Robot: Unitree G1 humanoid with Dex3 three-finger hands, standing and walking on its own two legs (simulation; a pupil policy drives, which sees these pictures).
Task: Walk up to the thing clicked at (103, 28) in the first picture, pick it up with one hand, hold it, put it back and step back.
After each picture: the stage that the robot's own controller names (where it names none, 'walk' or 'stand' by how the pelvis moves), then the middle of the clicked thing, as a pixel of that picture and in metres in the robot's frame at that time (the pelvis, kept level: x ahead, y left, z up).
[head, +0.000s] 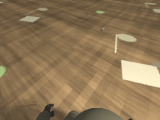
stand; (102, 30) +2.39 -0.26 -0.72
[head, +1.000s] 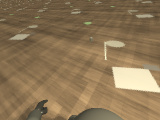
walk; (91, 39) +2.25 +0.16 -0.69
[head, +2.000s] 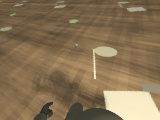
walk; (76, 46) +1.53 +0.49 -0.71
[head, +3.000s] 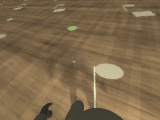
walk; (74, 63) +1.02 +0.44 -0.72
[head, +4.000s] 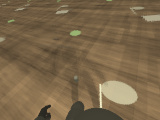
walk; (76, 78) +0.67 +0.32 -0.71
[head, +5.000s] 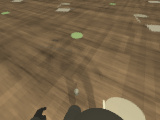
walk; (76, 92) +0.44 +0.20 -0.70
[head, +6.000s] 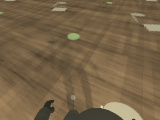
stand; (73, 98) +0.34 +0.21 -0.71
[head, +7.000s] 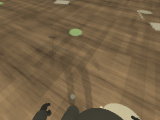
stand; (72, 97) +0.31 +0.19 -0.71
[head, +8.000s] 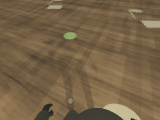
stand; (70, 101) +0.27 +0.23 -0.72
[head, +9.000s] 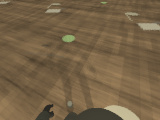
stand; (70, 104) +0.27 +0.24 -0.72
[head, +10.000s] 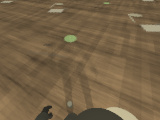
stand; (70, 104) +0.26 +0.23 -0.73
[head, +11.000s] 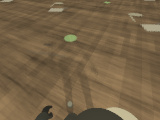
stand; (70, 104) +0.26 +0.23 -0.72
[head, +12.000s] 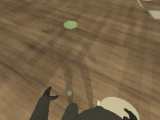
go down; (69, 93) +0.29 +0.22 -0.69
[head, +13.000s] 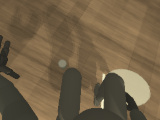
go down; (62, 64) +0.37 +0.23 -0.29
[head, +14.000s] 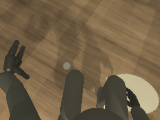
close in; (67, 67) +0.37 +0.22 -0.30
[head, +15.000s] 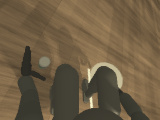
close in; (44, 63) +0.36 +0.24 -0.22
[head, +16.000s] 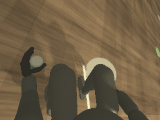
close; (35, 62) +0.35 +0.26 -0.22
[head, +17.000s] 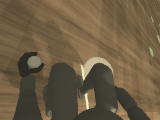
lift; (33, 63) +0.35 +0.25 -0.22
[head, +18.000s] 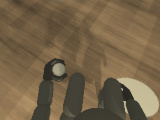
lift; (60, 71) +0.29 +0.23 -0.04
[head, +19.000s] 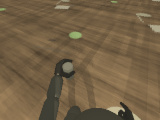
lift; (68, 71) +0.33 +0.17 +0.05
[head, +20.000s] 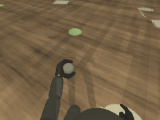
hold; (69, 71) +0.33 +0.17 +0.03
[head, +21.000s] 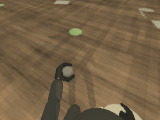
hold; (68, 74) +0.32 +0.17 +0.01
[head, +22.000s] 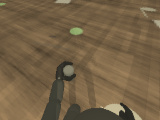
hold; (69, 73) +0.32 +0.17 +0.02
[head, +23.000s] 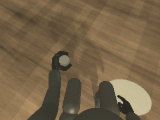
crouch; (65, 62) +0.39 +0.19 -0.07
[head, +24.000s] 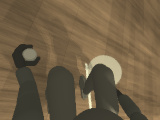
lower; (30, 56) +0.39 +0.28 -0.22
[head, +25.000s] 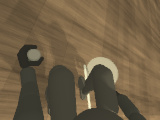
lower; (34, 56) +0.39 +0.28 -0.21
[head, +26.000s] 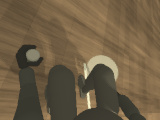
lower; (33, 56) +0.38 +0.27 -0.22
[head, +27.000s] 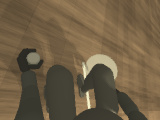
lower; (33, 60) +0.37 +0.26 -0.23
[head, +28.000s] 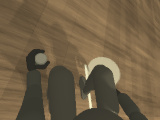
loosen; (41, 60) +0.37 +0.24 -0.21
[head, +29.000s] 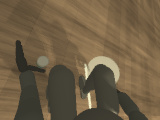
withdraw; (42, 62) +0.36 +0.23 -0.23
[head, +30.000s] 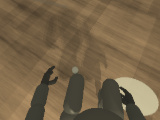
walk; (75, 70) +0.38 +0.17 -0.39
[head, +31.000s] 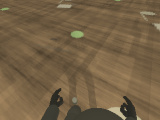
stand; (74, 100) +0.30 +0.17 -0.66
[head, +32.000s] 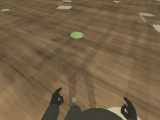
stand; (74, 100) +0.31 +0.17 -0.66
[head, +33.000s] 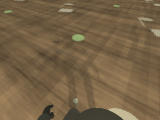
stand; (75, 101) +0.32 +0.15 -0.71
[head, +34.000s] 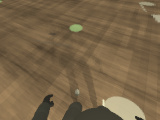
walk; (77, 92) +0.35 +0.14 -0.70
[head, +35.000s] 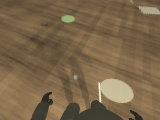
walk; (75, 78) +0.51 +0.16 -0.71
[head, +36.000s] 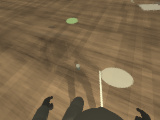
walk; (78, 67) +0.76 +0.26 -0.70
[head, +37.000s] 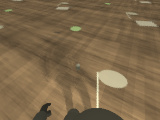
stand; (78, 66) +0.95 +0.23 -0.71
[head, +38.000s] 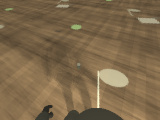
stand; (78, 66) +0.94 +0.23 -0.72
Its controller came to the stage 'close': yes
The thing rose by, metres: 0.73
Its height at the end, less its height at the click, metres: +0.00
